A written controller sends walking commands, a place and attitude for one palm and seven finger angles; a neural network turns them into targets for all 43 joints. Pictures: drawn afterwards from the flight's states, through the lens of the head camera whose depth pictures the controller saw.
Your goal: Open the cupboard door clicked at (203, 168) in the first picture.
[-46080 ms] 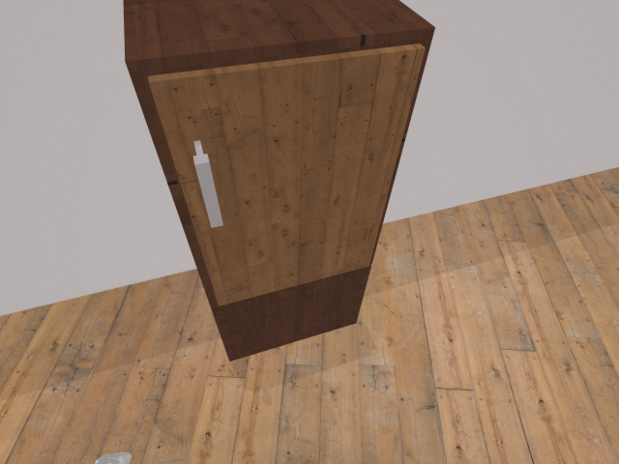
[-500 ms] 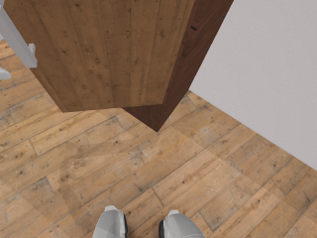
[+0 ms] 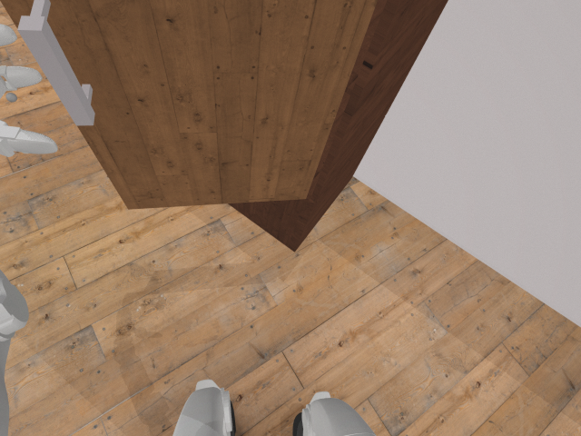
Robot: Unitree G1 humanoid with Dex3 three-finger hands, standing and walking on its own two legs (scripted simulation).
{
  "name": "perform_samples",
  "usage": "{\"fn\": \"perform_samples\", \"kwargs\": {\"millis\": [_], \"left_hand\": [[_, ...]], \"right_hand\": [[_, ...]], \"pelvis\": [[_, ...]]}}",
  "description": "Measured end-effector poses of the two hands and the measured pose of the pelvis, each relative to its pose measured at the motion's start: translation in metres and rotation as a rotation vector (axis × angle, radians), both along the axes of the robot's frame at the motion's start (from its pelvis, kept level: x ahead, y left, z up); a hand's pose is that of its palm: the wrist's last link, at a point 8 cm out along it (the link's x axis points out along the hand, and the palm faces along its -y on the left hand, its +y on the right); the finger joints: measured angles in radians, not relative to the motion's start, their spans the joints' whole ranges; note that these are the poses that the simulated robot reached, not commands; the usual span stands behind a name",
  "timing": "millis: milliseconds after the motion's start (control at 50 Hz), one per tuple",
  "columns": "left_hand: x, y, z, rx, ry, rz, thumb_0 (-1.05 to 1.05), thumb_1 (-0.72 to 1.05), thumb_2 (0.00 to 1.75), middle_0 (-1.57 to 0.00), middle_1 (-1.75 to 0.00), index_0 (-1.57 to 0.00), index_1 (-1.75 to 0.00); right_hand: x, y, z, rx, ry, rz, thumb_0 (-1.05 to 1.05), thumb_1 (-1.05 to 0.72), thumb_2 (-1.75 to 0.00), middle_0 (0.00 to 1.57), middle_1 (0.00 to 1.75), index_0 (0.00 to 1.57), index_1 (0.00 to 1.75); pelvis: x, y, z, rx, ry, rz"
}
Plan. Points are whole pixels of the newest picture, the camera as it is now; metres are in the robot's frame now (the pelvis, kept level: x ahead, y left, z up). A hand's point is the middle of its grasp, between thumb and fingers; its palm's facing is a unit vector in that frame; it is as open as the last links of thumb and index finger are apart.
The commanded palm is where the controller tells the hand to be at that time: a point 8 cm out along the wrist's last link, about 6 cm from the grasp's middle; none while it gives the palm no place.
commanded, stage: move the hooked fingers beside the handle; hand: left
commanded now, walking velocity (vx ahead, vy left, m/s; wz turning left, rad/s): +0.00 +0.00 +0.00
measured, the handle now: (65, 66) +0.55 +0.25 +0.11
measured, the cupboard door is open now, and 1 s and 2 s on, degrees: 44 44 43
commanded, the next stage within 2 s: slide the fingers in behind the handle in 0.54 s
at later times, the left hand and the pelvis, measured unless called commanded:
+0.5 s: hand (15, 92) +0.50 +0.28 +0.12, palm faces +0.07 -1.00 +0.00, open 14.0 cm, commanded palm +0.48 +0.33 +0.10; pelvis -0.01 -0.01 +0.00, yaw -1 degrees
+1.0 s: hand (29, 95) +0.50 +0.27 +0.11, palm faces +0.05 -1.00 +0.01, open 14.0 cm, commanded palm +0.48 +0.31 +0.11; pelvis +0.00 +0.00 +0.00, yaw +0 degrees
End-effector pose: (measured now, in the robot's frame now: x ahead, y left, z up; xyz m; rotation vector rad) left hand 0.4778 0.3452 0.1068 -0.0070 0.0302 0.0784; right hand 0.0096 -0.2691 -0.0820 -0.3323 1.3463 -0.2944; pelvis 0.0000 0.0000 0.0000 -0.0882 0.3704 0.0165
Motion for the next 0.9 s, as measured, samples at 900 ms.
{"fn": "perform_samples", "kwargs": {"millis": [900], "left_hand": [[0.001, -0.010, 0.003, -0.001, 0.003, -0.047, -0.01, -0.50, 0.30, -0.30, -1.20, -0.29, -1.20]], "right_hand": [[-0.019, -0.008, -0.002, -0.003, 0.044, -0.023, 0.01, -0.90, -0.90, 0.21, 0.30, 0.20, 0.30]], "pelvis": [[-0.002, -0.006, -0.002, -0.002, 0.014, 0.000]]}}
